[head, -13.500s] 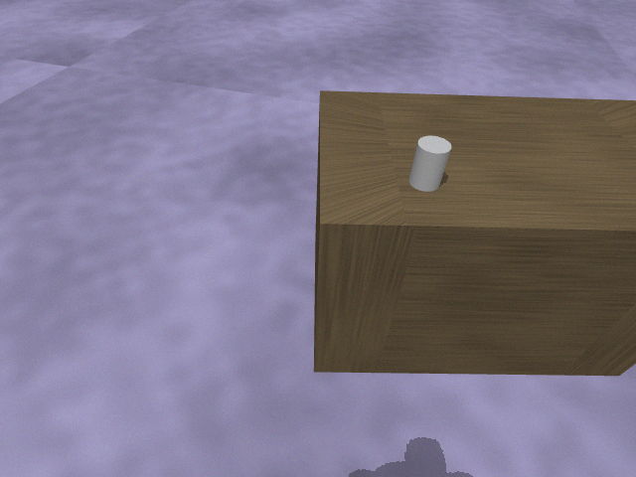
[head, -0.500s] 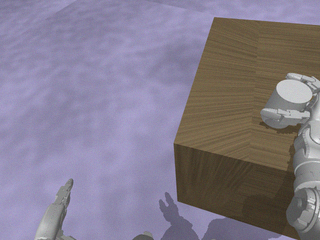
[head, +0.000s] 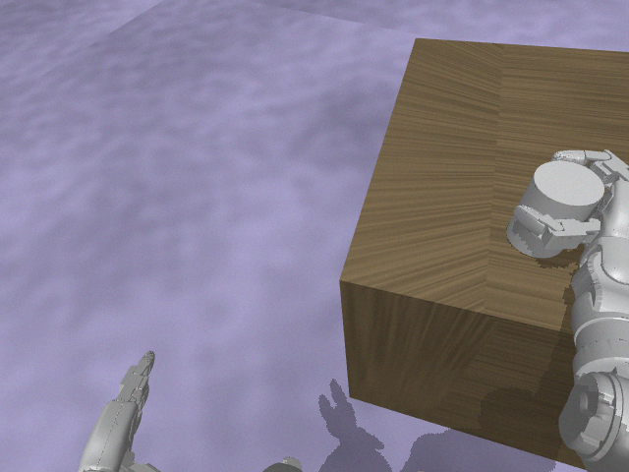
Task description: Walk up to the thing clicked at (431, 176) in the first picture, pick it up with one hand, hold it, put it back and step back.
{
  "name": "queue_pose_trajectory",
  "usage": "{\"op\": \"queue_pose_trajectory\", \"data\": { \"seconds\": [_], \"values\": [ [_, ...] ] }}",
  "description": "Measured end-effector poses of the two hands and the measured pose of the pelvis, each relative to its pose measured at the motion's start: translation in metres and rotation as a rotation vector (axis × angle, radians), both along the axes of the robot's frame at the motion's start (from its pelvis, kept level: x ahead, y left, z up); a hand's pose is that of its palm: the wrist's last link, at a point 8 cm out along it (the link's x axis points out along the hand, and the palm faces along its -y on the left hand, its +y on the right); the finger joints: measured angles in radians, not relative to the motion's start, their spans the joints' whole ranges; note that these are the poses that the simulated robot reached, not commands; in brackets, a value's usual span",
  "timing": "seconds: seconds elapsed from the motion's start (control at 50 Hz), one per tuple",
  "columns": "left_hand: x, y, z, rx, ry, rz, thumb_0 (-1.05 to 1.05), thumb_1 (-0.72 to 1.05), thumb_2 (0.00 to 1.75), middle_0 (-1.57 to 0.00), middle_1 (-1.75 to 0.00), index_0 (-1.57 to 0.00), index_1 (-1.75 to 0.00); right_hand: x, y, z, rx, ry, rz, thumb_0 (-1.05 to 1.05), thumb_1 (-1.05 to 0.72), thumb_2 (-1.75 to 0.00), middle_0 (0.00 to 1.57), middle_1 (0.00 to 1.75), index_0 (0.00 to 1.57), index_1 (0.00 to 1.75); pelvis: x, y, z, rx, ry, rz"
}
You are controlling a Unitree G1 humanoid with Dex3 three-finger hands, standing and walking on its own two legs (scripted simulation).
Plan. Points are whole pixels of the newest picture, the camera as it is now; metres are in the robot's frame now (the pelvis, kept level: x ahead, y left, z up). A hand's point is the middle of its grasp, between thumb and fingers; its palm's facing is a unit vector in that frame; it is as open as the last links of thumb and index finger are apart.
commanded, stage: settle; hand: right
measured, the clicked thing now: (550, 211) +0.50 -0.21 +0.05
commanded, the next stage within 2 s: lift in 0.64 s
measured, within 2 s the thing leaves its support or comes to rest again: leaves its support in 0.06 s
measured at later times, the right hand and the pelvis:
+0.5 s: hand (577, 172) +0.51 -0.22 +0.12, palm faces +0.23 +0.97 +0.00, open 10.5 cm; pelvis +0.01 +0.00 +0.02, yaw -1 degrees
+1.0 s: hand (587, 154) +0.51 -0.21 +0.15, palm faces +0.22 +0.97 -0.01, open 10.6 cm; pelvis +0.02 +0.00 +0.03, yaw -1 degrees
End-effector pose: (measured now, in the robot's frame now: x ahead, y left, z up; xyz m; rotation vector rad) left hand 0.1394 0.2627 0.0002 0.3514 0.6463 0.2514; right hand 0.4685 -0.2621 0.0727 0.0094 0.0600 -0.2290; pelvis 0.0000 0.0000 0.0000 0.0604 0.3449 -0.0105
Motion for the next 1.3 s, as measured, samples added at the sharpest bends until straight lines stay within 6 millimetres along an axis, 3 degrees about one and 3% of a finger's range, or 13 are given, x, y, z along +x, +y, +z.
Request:
{"op": "queue_pose_trajectory", "data": {
  "seconds": [0.16, 0.36, 0.64, 0.88, 1.12, 1.3],
  "values": [
    [-0.01, 0.003, -0.012, -0.018, 0.06, 0.024, -0.01, -0.52, 0.06, -0.06, -0.06, -0.06, -0.05, -0.002, -0.007, 0.017, -0.027, -0.019, -0.026, 0.0, 0.46, -1.05, 0.71, 1.02, 0.72, 1.03, -0.001, 0.0, 0.005, -0.002, -0.022, -0.005],
    [0.004, -0.001, -0.007, -0.045, 0.031, 0.001, -0.01, -0.52, 0.06, -0.06, -0.06, -0.06, -0.05, 0.005, -0.002, 0.04, -0.008, -0.006, -0.002, 0.0, 0.48, -1.08, 0.7, 1.04, 0.72, 1.05, 0.006, 0.002, 0.015, -0.009, -0.043, -0.008],
    [0.001, 0.003, -0.007, -0.043, 0.056, 0.013, -0.01, -0.53, 0.06, -0.06, -0.06, -0.05, -0.05, 0.009, -0.001, 0.047, -0.007, -0.006, 0.001, 0.0, 0.49, -1.1, 0.68, 1.08, 0.69, 1.09, 0.008, 0.003, 0.021, -0.014, -0.052, -0.006],
    [0.007, -0.005, -0.008, -0.078, 0.054, 0.01, -0.01, -0.53, 0.06, -0.06, -0.06, -0.05, -0.05, 0.011, 0.0, 0.064, -0.01, -0.015, 0.001, 0.0, 0.51, -1.13, 0.68, 1.09, 0.69, 1.11, 0.014, 0.001, 0.027, -0.017, -0.067, -0.005],
    [0.013, -0.007, -0.006, -0.113, 0.04, 0.01, -0.01, -0.53, 0.06, -0.05, -0.06, -0.05, -0.05, -0.006, 0.008, 0.09, -0.016, -0.041, 0.012, 0.0, 0.52, -1.13, 0.69, 1.08, 0.7, 1.09, 0.02, 0.002, 0.037, -0.028, -0.115, -0.006],
    [0.018, -0.011, -0.009, -0.163, 0.027, 0.012, -0.01, -0.52, 0.06, -0.05, -0.06, -0.05, -0.05, -0.033, 0.016, 0.123, -0.043, -0.095, 0.013, 0.0, 0.52, -1.13, 0.69, 1.08, 0.7, 1.09, 0.022, 0.003, 0.045, -0.04, -0.177, -0.01]
  ]
}}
